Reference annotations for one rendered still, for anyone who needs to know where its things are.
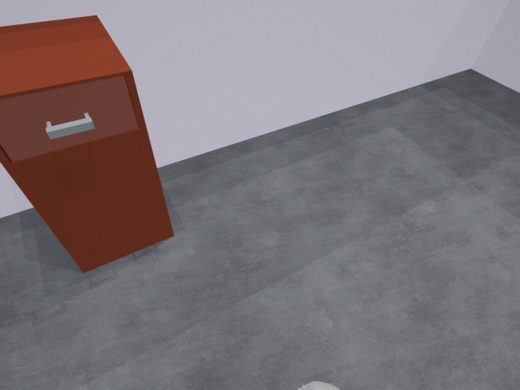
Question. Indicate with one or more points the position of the handle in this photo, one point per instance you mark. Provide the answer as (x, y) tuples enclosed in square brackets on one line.
[(69, 128)]

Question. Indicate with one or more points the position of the cabinet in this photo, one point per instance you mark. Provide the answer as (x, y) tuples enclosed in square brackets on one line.
[(102, 199)]

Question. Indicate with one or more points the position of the drawer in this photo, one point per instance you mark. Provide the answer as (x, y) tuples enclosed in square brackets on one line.
[(23, 118)]

